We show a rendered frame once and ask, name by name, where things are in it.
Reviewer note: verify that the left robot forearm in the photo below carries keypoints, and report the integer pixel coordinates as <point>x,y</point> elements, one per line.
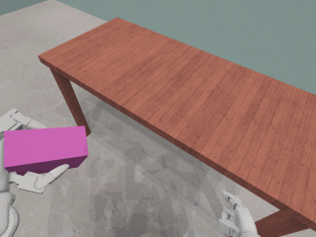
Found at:
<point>9,215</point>

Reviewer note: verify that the right robot hand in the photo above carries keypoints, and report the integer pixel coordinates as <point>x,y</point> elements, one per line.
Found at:
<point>235,223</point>

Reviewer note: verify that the left robot hand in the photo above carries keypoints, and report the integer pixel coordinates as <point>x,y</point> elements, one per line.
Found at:
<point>30,182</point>

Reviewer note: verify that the sponge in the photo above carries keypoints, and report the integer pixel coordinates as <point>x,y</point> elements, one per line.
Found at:
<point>41,150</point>

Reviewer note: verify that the table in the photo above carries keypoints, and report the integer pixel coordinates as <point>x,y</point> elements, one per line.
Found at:
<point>255,130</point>

